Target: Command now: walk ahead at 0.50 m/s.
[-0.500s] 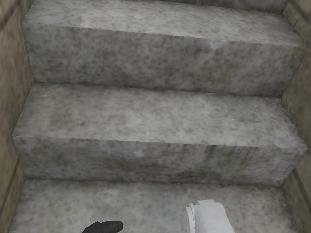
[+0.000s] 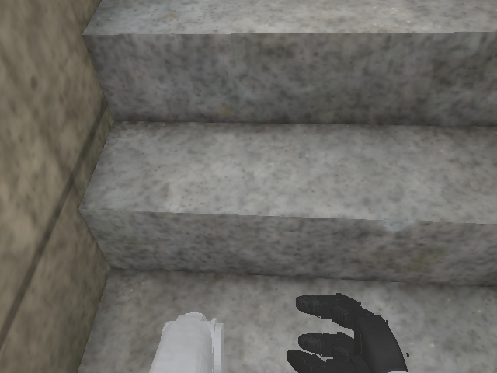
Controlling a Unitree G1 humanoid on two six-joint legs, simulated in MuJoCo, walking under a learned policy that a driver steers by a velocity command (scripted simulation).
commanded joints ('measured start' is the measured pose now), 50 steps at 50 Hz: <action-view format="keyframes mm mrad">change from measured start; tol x64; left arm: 1 115 233 36 31 -5 -23 36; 23 -719 -65 -90 -633 -15 -28 21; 50 -189 89 79 -242 -24 42 138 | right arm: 1 -133 -87 -19 -106 -21 -11 21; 6 624 -457 -197 240 -81 67 -15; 50 336 -98 -168 210 -7 75 -55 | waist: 1 -83 -207 -208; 50 -38 -163 128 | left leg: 1 727 -54 224 -312 -346 56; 7 1383 360 -1271 -1606 -954 306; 22 1131 222 -65 -1819 124 90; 26 1539 250 -13 -1335 1825 73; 29 943 -168 -378 -12 -135 -137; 44 810 -28 -107 -241 -23 -192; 50 1034 -18 32 -1244 -211 -177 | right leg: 1 -65 -147 -33 -95 1788 -111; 5 -41 -161 37 647 1823 -227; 6 -466 154 169 1227 301 -112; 12 -1122 148 312 2118 152 -147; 24 -502 85 -152 1203 -182 -89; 29 37 -375 1111 34 121 -370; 50 -74 -161 161 8 302 -128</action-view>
